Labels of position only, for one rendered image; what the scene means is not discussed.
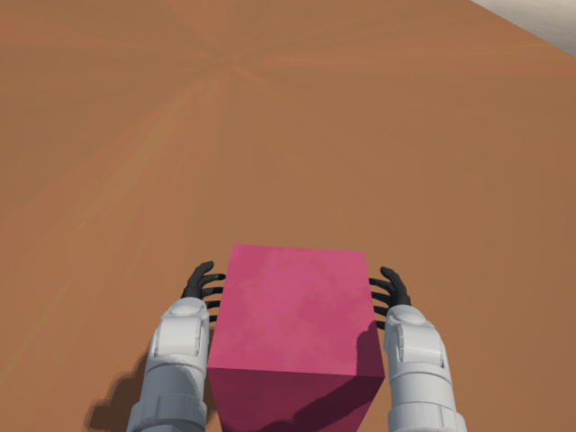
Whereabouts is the right robot hand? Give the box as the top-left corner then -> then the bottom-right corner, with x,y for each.
369,266 -> 411,330

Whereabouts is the left robot forearm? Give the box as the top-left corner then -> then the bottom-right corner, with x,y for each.
126,297 -> 210,432

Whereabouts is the left robot hand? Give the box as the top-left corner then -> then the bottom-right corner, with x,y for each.
181,261 -> 226,322

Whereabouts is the right robot forearm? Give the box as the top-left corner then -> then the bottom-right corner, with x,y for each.
383,305 -> 467,432

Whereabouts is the carton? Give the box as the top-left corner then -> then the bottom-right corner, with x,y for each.
207,244 -> 385,432

